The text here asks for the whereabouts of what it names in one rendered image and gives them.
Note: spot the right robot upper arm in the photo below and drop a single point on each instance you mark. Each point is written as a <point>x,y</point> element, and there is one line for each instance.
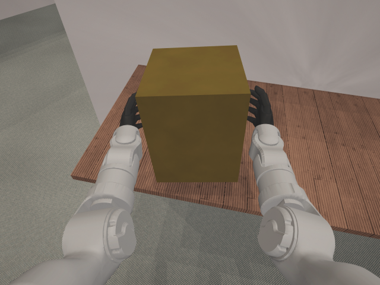
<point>301,245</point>

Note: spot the carton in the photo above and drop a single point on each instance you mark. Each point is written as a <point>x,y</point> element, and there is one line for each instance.
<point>193,104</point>

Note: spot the left robot hand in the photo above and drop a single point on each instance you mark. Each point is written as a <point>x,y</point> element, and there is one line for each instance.
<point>129,116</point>

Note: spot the table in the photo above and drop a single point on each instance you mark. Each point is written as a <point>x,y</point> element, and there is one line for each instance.
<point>332,141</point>

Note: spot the right robot forearm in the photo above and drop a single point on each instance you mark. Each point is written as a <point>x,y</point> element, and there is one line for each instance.
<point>273,173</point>

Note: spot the right robot hand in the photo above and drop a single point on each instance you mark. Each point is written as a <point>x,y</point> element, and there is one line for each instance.
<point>262,112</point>

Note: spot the left robot upper arm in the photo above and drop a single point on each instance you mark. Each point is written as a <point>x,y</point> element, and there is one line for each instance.
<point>94,244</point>

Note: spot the left robot forearm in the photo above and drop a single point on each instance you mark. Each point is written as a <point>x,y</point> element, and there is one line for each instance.
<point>117,176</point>

